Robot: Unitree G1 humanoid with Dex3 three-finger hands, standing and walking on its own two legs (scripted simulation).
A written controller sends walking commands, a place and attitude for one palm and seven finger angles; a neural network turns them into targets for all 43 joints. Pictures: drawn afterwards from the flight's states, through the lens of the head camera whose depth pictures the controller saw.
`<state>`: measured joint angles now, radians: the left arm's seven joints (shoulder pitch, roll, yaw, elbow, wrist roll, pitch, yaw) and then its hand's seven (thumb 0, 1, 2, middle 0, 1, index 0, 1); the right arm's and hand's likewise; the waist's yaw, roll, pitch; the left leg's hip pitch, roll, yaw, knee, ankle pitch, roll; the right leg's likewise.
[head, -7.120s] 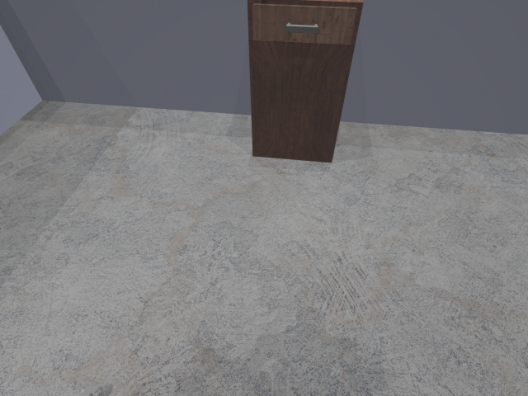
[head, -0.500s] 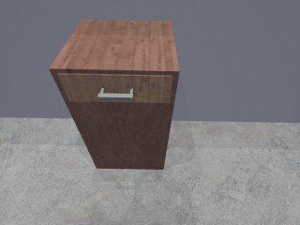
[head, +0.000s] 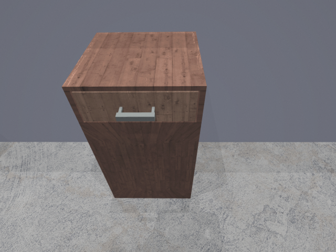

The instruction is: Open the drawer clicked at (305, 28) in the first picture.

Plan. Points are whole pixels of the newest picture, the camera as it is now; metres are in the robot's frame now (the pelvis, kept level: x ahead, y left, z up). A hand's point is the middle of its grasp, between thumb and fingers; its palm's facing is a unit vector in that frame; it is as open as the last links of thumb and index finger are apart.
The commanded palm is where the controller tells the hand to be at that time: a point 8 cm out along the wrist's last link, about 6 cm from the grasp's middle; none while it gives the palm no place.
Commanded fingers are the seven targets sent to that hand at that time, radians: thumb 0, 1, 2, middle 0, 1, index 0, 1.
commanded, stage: look again from close up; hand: left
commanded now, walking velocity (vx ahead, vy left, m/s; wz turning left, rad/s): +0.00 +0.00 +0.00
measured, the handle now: (136, 113) +0.56 +0.15 -0.01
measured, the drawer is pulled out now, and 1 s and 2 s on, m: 0.00 0.00 0.00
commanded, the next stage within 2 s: raise the hand with hooked fingers in 0.12 s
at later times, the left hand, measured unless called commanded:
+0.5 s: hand (96, 215) +0.21 +0.19 -0.02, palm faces +0.00 -0.43 -0.90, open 7.9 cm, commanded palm +0.13 +0.21 -0.02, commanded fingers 0.00 0.55 0.75 -0.23 -0.53 -0.23 -0.53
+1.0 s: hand (91, 202) +0.23 +0.20 +0.01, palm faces +0.04 -0.08 -1.00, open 10.7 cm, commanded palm +0.20 +0.20 +0.05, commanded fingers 0.00 -0.03 0.50 -0.27 -0.90 -0.27 -0.90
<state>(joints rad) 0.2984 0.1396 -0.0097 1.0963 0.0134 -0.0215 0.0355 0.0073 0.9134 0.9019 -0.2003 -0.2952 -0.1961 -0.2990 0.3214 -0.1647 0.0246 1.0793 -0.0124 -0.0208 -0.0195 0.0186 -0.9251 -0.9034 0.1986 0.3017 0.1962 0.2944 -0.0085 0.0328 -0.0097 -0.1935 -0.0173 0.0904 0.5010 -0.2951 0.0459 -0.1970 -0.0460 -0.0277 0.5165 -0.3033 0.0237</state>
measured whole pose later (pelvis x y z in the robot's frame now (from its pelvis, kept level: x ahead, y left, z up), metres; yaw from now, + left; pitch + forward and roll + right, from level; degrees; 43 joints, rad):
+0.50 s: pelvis -0.01 -0.02 -0.02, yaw -2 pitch +6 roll +1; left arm 0.34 0.28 -0.06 0.05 0.71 0.06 0.33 0.02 0.78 0.84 -0.21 -0.39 -0.20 -0.39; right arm 0.17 -0.27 -0.03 0.68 -0.03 -0.13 -0.01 0.02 -0.91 -0.90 0.20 0.30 0.20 0.29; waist 0.00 0.06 -0.11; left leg -0.42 0.00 0.12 0.65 -0.34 0.03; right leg -0.46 -0.03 0.00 0.71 -0.36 0.00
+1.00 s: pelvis -0.01 -0.05 -0.03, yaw +0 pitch +8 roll +2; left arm 0.23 0.38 -0.03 0.02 0.96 0.08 0.31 0.00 0.19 0.60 -0.27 -0.75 -0.27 -0.76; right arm 0.11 -0.20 0.04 0.59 -0.03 0.11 0.00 0.02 -0.91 -0.90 0.20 0.30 0.20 0.30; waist 0.07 0.06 -0.10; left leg -0.50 0.02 0.05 0.75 -0.37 -0.01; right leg -0.53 0.00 -0.03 0.82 -0.42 -0.05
